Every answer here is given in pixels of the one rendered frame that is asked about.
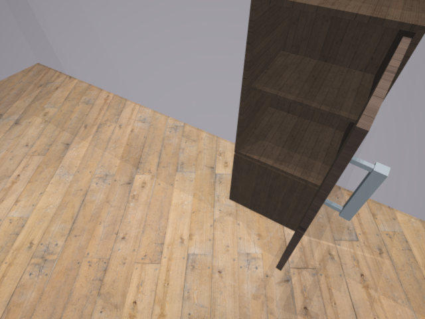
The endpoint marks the handle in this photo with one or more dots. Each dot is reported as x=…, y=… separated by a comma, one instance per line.
x=376, y=175

